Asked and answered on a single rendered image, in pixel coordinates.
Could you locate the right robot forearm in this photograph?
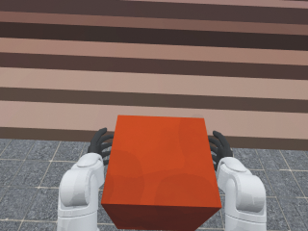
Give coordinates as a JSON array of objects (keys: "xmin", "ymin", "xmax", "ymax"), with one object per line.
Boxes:
[{"xmin": 217, "ymin": 157, "xmax": 267, "ymax": 231}]

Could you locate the carton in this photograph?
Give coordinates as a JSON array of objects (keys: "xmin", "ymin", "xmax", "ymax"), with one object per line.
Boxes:
[{"xmin": 100, "ymin": 115, "xmax": 222, "ymax": 231}]

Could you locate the robot right hand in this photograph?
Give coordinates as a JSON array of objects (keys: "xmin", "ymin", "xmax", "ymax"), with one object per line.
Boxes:
[{"xmin": 208, "ymin": 130, "xmax": 233, "ymax": 172}]

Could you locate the left robot forearm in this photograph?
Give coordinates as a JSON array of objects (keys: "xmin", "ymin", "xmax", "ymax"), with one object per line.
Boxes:
[{"xmin": 57, "ymin": 152, "xmax": 105, "ymax": 231}]

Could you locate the robot left hand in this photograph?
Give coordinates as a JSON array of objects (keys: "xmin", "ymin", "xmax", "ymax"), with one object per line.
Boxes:
[{"xmin": 87, "ymin": 127, "xmax": 114, "ymax": 166}]

